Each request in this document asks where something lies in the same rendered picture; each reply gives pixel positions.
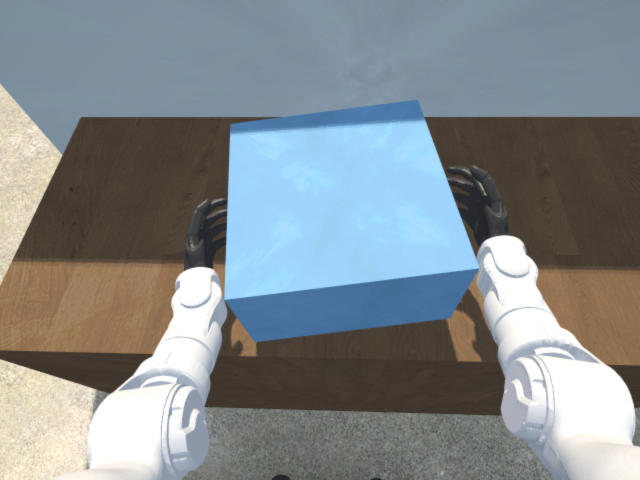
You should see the pedestal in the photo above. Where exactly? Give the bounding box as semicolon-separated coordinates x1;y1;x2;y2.
0;117;640;416

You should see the robot right hand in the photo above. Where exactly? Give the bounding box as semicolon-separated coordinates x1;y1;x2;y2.
447;165;512;247

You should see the robot right upper arm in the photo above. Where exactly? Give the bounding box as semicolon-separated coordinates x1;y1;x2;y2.
501;354;640;480

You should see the left robot forearm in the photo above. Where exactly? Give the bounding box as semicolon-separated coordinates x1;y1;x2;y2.
87;267;227;467

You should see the robot left upper arm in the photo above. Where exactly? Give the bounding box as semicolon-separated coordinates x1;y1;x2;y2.
52;383;209;480

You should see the robot left hand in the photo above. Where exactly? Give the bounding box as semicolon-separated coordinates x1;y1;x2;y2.
184;198;228;271

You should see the carton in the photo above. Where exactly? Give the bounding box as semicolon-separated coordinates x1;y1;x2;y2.
224;100;480;342

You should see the right robot forearm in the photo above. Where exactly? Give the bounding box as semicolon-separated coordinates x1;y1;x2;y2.
476;235;635;440

